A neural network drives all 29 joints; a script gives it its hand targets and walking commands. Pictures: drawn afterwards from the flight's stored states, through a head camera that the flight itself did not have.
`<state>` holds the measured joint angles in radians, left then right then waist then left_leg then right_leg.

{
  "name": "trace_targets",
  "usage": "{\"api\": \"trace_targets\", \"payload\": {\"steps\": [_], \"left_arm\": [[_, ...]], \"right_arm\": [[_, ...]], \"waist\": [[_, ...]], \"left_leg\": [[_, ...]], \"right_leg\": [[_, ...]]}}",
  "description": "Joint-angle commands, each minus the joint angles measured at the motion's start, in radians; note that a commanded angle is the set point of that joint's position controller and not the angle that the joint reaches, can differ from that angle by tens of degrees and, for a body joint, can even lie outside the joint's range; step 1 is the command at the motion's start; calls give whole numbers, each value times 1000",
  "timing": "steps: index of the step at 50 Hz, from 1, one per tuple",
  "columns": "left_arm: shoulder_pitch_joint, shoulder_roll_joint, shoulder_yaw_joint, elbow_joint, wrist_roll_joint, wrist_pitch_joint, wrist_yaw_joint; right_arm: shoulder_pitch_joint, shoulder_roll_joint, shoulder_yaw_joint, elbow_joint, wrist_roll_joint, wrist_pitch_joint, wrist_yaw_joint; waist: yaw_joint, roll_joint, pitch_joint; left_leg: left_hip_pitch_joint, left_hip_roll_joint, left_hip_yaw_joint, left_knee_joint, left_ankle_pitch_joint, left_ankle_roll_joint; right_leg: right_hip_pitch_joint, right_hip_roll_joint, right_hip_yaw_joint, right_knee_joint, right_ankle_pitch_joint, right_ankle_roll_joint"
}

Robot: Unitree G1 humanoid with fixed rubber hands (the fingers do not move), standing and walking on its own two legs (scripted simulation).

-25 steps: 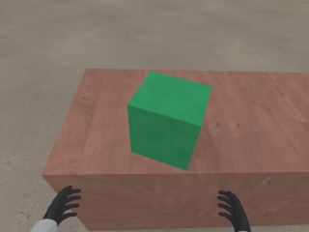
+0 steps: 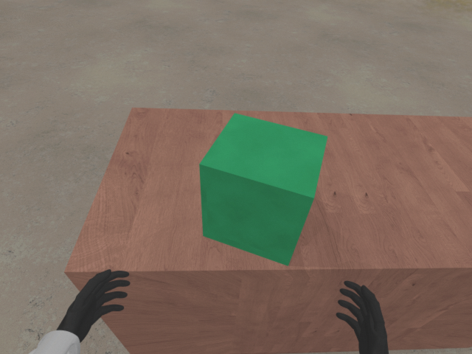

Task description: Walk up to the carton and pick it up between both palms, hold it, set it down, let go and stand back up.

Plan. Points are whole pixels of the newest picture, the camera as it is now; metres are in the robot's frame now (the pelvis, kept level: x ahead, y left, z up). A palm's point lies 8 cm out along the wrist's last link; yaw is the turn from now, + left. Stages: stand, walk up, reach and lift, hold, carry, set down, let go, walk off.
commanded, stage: reach and lift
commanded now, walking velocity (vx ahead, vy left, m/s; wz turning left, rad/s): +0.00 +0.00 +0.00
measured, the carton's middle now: (261, 189) +0.44 +0.00 +0.03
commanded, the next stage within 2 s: none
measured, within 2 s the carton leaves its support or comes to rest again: neither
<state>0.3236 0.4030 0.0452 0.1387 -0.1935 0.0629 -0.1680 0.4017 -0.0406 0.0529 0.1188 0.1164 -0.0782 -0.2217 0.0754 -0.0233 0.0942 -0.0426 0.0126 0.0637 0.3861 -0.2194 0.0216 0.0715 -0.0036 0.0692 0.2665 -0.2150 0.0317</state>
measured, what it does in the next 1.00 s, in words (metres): stands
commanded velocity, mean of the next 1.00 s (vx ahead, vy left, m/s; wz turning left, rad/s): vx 0.00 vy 0.00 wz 0.00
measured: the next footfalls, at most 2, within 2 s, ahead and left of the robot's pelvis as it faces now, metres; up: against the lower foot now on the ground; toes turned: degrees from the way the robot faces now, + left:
none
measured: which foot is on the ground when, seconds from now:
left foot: down 0.00-1.00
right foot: down 0.00-1.00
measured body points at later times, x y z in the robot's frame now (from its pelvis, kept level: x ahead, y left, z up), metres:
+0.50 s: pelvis -0.01 +0.01 +0.00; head -0.02 +0.04 +0.45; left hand +0.20 +0.27 +0.03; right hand +0.20 -0.16 +0.04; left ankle +0.00 +0.10 -0.75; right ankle -0.03 -0.15 -0.75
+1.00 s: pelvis +0.00 +0.00 +0.00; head +0.00 +0.03 +0.45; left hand +0.28 +0.25 +0.08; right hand +0.25 -0.18 +0.09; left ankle +0.00 +0.10 -0.75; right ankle -0.03 -0.15 -0.75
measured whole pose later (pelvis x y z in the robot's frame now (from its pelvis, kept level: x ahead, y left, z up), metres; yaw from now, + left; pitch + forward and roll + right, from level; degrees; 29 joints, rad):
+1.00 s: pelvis +0.00 +0.00 +0.00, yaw -1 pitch -6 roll -1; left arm 0.02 0.44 0.10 -0.06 -0.28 0.35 -0.17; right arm 0.19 -0.09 0.03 -0.27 0.23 0.36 -0.33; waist 0.04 -0.05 0.10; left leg -0.05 0.02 0.08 0.38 -0.22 0.02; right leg 0.05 0.00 0.07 0.26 -0.21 0.03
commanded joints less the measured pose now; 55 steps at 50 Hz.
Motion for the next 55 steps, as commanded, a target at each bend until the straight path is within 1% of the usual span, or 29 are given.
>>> {"api": "trace_targets", "payload": {"steps": [1, 2, 6, 9, 13, 15, 16, 17, 22, 24, 25, 28, 29, 31, 32, 33, 34, 35, 37, 39, 41, 43, 44, 46, 48, 50, 52, 53, 55], "left_arm": [[-44, 161, 55, -174, -27, -62, -13], [-52, 169, 56, -192, -36, -71, -13], [-58, 190, 56, -188, -56, -89, -20], [-71, 200, 54, -207, -69, -95, -25], [-94, 218, 54, -226, -88, -98, -29], [-104, 224, 52, -239, -96, -99, -29], [-119, 229, 50, -257, -100, -100, -27], [-120, 223, 43, -260, -104, -99, -24], [-179, 230, 38, -271, -121, -70, -16], [-190, 228, 36, -281, -127, -53, -11], [-206, 224, 34, -281, -129, -42, -11], [-236, 218, 44, -313, -122, 4, -5], [-240, 212, 47, -337, -118, 21, 0], [-255, 207, 52, -346, -119, 55, 2], [-251, 206, 61, -357, -114, 70, 3], [-267, 200, 61, -355, -113, 88, 3], [-267, 198, 67, -363, -106, 105, 4], [-276, 192, 69, -373, -103, 120, 4], [-297, 184, 80, -389, -98, 151, 3], [-331, 185, 87, -412, -96, 175, 4], [-350, 185, 103, -416, -87, 197, 3], [-386, 184, 111, -405, -87, 218, 2], [-409, 181, 110, -385, -88, 228, -1], [-453, 184, 117, -367, -84, 244, -5], [-503, 188, 122, -363, -83, 258, -5], [-539, 193, 132, -336, -83, 269, -10], [-577, 194, 143, -276, -74, 282, -20], [-598, 194, 147, -274, -71, 288, -23], [-642, 202, 150, -247, -66, 301, -31]], "right_arm": [[5, -32, -12, -201, -1, -23, -24], [4, -23, -10, -223, 3, -23, -28], [8, 6, 9, -273, 3, -5, -47], [11, 23, 20, -304, 6, 13, -62], [10, 40, 17, -344, 2, 40, -82], [8, 41, 18, -354, 3, 57, -93], [-5, 41, 18, -371, 9, 60, -96], [-7, 38, 15, -377, 9, 68, -98], [-72, 23, -3, -421, 11, 122, -108], [-82, 20, -6, -439, 18, 145, -109], [-92, 14, -10, -435, 21, 161, -109], [-123, -9, -16, -455, 41, 212, -110], [-129, -16, -18, -463, 51, 226, -108], [-152, -34, -29, -490, 60, 255, -105], [-149, -40, -33, -497, 64, 269, -104], [-159, -50, -42, -500, 64, 282, -104], [-167, -59, -44, -507, 68, 294, -103], [-170, -66, -48, -511, 74, 304, -103], [-184, -74, -46, -525, 83, 327, -103], [-206, -83, -56, -543, 92, 347, -103], [-219, -90, -50, -550, 98, 363, -104], [-254, -100, -55, -559, 103, 376, -104], [-271, -98, -52, -553, 104, 386, -105], [-306, -105, -51, -552, 109, 400, -108], [-348, -109, -52, -558, 112, 409, -112], [-379, -107, -50, -551, 116, 416, -119], [-411, -104, -35, -522, 118, 426, -127], [-427, -108, -30, -524, 120, 430, -133], [-466, -113, -30, -504, 128, 444, -142]], "waist": [[-14, 86, -41], [-8, 86, -38], [-3, 75, -18], [-3, 87, -7], [-11, 96, -7], [-13, 108, -4], [-8, 120, -13], [-12, 126, -6], [-12, 125, -14], [-12, 118, -26], [-17, 120, -20], [-15, 131, -34], [-11, 141, -43], [-16, 128, -71], [-16, 125, -79], [-25, 124, -82], [-24, 118, -81], [-29, 118, -86], [-27, 118, -94], [-35, 123, -107], [-35, 121, -124], [-37, 112, -135], [-42, 107, -131], [-42, 105, -142], [-46, 99, -161], [-52, 84, -184], [-60, 67, -188], [-64, 58, -202], [-76, 50, -198]], "left_leg": [[143, 28, -24, -24, 285, -62], [134, 30, -25, -24, 273, -58], [104, 33, -29, -35, 188, -40], [86, 39, -34, -42, 146, -31], [74, 45, -43, -45, 106, -28], [67, 52, -49, -49, 95, -30], [63, 55, -52, -45, 98, -32], [64, 59, -57, -49, 101, -33], [36, 73, -68, -68, 62, -30], [41, 77, -72, -67, 81, -29], [48, 78, -74, -65, 96, -31], [73, 83, -77, -67, 133, -35], [82, 85, -79, -63, 164, -40], [95, 82, -78, -57, 209, -42], [106, 81, -79, -54, 228, -44], [113, 80, -79, -50, 253, -47], [125, 78, -77, -44, 283, -48], [133, 77, -78, -42, 293, -50], [144, 72, -74, -40, 315, -50], [148, 69, -71, -38, 318, -52], [156, 65, -68, -34, 344, -51], [161, 63, -64, -35, 345, -49], [151, 58, -61, -37, 328, -45], [141, 56, -55, -44, 294, -40], [135, 54, -50, -44, 288, -36], [139, 48, -43, -41, 293, -28], [133, 41, -37, -47, 267, -17], [134, 37, -35, -48, 262, -12], [126, 36, -33, -53, 241, -8]], "right_leg": [[-213, -15, -28, -64, 96, -67], [-214, -18, -25, -60, 91, -67], [-217, -34, -11, -60, 59, -67], [-216, -39, -4, -52, 35, -68], [-209, -46, 1, -48, 17, -73], [-203, -45, 2, -45, 8, -78], [-199, -46, 1, -41, 11, -80], [-194, -42, -1, -40, 8, -83], [-177, -35, -3, -30, -20, -89], [-175, -33, -3, -29, -9, -92], [-177, -33, -3, -31, 2, -94], [-167, -26, -4, -35, 14, -100], [-167, -22, -7, -32, 30, -103], [-152, -18, -7, -36, 61, -103], [-152, -20, -4, -36, 77, -101], [-152, -15, -7, -38, 90, -100], [-156, -14, -7, -38, 107, -99], [-157, -13, -9, -40, 117, -97], [-158, -14, -9, -45, 144, -96], [-159, -17, -10, -41, 167, -91], [-150, -19, -8, -36, 210, -87], [-147, -19, -10, -34, 230, -82], [-146, -21, -9, -36, 231, -79], [-148, -24, -10, -29, 231, -73], [-146, -24, -13, -20, 256, -66], [-134, -25, -12, -14, 298, -56], [-127, -32, -10, -6, 343, -41], [-121, -32, -11, -1, 371, -35], [-117, -30, -16, 4, 379, -27]]}}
